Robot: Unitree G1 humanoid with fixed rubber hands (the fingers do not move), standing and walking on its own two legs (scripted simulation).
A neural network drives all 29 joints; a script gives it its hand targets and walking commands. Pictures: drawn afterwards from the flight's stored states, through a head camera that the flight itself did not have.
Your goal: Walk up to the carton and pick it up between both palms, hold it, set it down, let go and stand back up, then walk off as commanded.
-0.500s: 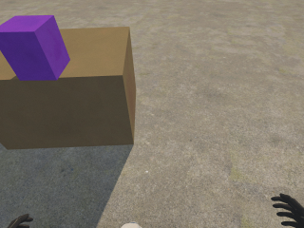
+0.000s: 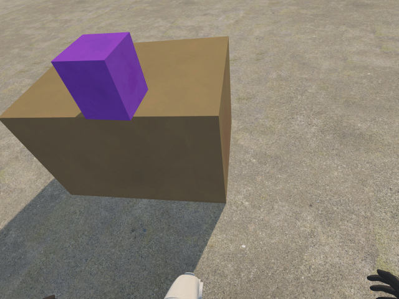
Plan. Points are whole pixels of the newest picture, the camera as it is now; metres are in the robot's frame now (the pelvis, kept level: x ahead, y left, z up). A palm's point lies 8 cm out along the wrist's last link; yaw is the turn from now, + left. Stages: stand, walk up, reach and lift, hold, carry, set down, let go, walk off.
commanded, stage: walk up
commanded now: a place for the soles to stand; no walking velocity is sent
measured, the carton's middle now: (106, 77) +0.87 +0.45 +0.02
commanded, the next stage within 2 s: none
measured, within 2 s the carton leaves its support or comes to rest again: neither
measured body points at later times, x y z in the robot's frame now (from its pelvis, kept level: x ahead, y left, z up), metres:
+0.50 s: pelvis +0.18 +0.11 -0.02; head +0.18 +0.09 +0.43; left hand +0.31 +0.44 -0.06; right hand +0.28 -0.23 -0.10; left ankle +0.16 +0.23 -0.66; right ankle +0.23 -0.01 -0.71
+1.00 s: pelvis +0.30 +0.27 -0.01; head +0.32 +0.25 +0.44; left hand +0.46 +0.59 -0.06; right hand +0.39 -0.08 -0.08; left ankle +0.35 +0.36 -0.71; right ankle +0.36 +0.16 -0.69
